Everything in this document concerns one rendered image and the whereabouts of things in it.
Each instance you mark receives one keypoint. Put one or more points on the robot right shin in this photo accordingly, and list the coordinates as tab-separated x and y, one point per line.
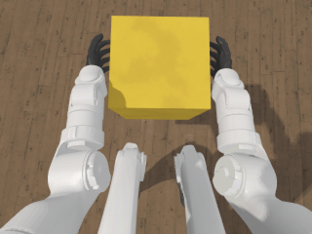
199	154

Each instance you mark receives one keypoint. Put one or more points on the robot left hand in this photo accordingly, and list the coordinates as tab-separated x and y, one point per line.
95	53

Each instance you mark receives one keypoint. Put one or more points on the right robot thigh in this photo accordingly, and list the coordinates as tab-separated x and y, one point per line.
201	210

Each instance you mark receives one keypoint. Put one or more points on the robot right hand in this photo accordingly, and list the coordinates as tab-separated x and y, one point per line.
222	57

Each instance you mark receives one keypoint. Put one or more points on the robot left forearm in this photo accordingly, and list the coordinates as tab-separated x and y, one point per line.
85	113

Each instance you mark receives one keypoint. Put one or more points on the robot right forearm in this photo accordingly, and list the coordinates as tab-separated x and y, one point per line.
234	115

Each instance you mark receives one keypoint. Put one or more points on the carton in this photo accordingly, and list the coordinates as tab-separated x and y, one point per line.
159	67

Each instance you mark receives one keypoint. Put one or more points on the robot left upper arm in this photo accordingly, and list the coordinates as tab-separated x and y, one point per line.
75	180

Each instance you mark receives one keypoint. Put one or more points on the robot right upper arm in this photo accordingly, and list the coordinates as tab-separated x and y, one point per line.
249	185

